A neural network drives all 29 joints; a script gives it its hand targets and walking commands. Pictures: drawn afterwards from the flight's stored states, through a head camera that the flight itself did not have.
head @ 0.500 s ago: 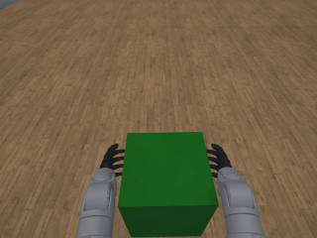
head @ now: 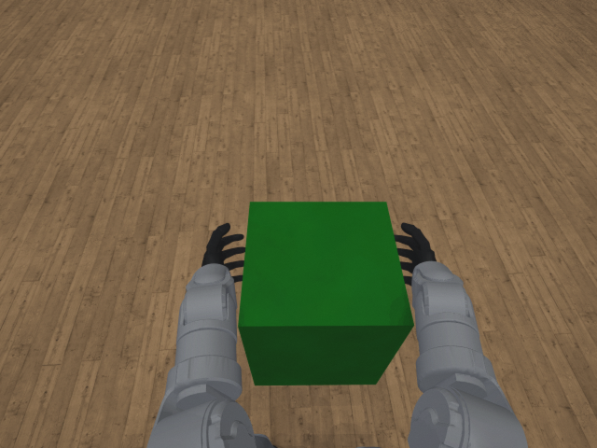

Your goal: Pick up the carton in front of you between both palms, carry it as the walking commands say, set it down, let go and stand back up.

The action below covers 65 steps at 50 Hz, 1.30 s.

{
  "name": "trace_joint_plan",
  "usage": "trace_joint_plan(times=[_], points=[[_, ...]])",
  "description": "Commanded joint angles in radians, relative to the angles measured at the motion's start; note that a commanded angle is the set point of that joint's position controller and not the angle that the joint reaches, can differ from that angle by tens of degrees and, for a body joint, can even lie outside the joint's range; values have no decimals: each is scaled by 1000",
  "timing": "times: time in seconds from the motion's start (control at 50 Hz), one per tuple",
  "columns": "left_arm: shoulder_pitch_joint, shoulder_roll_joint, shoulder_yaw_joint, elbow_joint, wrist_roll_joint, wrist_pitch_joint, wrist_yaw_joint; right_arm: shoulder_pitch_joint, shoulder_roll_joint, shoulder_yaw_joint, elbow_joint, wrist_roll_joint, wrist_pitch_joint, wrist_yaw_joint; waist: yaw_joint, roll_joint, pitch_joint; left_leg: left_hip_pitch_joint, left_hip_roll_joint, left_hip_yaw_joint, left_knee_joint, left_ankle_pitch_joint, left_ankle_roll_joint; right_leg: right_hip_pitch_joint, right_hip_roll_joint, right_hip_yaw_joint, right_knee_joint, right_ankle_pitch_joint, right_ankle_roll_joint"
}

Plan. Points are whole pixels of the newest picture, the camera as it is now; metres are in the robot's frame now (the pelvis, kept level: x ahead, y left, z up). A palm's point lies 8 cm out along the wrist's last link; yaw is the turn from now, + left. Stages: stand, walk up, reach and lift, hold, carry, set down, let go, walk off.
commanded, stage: set down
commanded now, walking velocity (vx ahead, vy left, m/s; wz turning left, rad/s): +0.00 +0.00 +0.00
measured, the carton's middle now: (316, 298) +0.35 +0.00 -0.07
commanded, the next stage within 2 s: none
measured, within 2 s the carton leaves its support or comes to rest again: neither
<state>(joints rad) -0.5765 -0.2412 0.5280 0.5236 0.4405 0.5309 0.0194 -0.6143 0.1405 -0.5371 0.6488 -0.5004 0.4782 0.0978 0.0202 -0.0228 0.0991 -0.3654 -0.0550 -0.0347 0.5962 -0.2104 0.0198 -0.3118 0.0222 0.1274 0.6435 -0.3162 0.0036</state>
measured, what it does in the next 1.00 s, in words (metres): lowers itself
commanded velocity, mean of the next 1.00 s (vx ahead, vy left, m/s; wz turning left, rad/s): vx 0.00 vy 0.00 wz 0.00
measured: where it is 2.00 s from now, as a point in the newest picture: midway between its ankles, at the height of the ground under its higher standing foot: outside the picture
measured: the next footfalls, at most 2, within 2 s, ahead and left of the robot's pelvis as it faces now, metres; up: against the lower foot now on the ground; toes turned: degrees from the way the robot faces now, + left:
none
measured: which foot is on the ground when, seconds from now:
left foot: down 0.00-1.00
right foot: down 0.00-1.00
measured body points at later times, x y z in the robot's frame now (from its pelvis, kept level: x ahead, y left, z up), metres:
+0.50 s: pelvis -0.01 -0.03 -0.11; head +0.21 -0.01 +0.28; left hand +0.40 +0.17 -0.19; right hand +0.44 -0.13 -0.19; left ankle +0.07 +0.10 -0.72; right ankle +0.02 -0.14 -0.72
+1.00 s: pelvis -0.04 -0.03 -0.23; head +0.25 +0.00 +0.11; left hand +0.42 +0.20 -0.34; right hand +0.48 -0.10 -0.34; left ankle +0.07 +0.11 -0.72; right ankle +0.02 -0.14 -0.72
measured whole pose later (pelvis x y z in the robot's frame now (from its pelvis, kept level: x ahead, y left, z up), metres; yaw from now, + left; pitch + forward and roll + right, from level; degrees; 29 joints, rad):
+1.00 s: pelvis -0.04 -0.03 -0.23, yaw -1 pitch +46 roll -1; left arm -0.98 -0.03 0.54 0.59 0.21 0.28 0.05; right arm -1.10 -0.04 -0.33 0.80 -0.18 0.26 -0.08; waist 0.11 -0.06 -0.10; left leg -1.97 -0.08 -0.10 1.61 -0.45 -0.07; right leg -1.90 0.15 0.07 1.66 -0.57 0.04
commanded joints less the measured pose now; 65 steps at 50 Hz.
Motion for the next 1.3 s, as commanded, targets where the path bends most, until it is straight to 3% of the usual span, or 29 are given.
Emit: trace_joint_plan(times=[0.0, 0.06, 0.16, 0.24, 0.32, 0.44, 0.64, 0.86, 1.08, 1.28], points=[[-414, -630, -297, 89, -108, -98, -129, -448, 604, 267, 84, 101, -103, 138, 10, 22, -259, 152, -23, -36, -29, 23, -46, -292, 85, -72, -65, 13, -52], [-426, -652, -354, 76, -118, -205, -125, -449, 633, 317, 83, 136, -202, 139, 9, 21, -383, 101, -40, -23, 60, 161, -57, -389, 106, -83, 9, 86, -42], [-532, -763, -547, 28, -197, -350, -138, -544, 751, 519, 44, 245, -340, 135, 13, 17, -748, 80, -55, -24, 243, 348, -56, -548, 134, -100, 153, 175, -18], [-590, -812, -707, -50, -268, -378, -156, -592, 833, 701, -52, 337, -365, 118, 27, 17, -1099, 46, -61, -10, 385, 498, -54, -631, 146, -102, 270, 285, 9], [-589, -813, -754, -68, -303, -349, -188, -601, 875, 771, -94, 376, -328, 99, 44, -13, -1210, -161, -76, 24, 462, 426, -61, -648, 147, -102, 350, 311, 28], [-623, -770, -664, 26, -283, -278, -239, -643, 902, 716, -4, 365, -251, 96, 79, -47, -1069, -520, -83, 59, 533, 180, -51, -748, 141, -94, 420, 156, 38], [-739, -712, -548, 118, -278, -275, -245, -781, 848, 634, 85, 354, -263, 47, 106, -55, -1116, -770, -93, 82, 698, 179, -62, -925, 159, -101, 593, 160, 40], [-936, -658, -547, 94, -335, -270, -201, -991, 768, 651, 97, 405, -270, 1, 134, -55, -1263, -858, -94, 104, 880, 166, -93, -1077, 190, -148, 800, 91, 36], [-1131, -592, -487, 114, -349, -238, -172, -1181, 666, 586, 184, 426, -248, 9, 159, -39, -1233, -893, -85, 116, 1006, 104, -104, -1299, 203, -194, 952, -46, 23], [-1297, -487, -433, 118, -365, -238, -176, -1331, 562, 562, 249, 453, -241, 0, 191, -50, -1193, -985, -67, 134, 1130, 71, -105, -1389, 195, -208, 1085, -95, 20]])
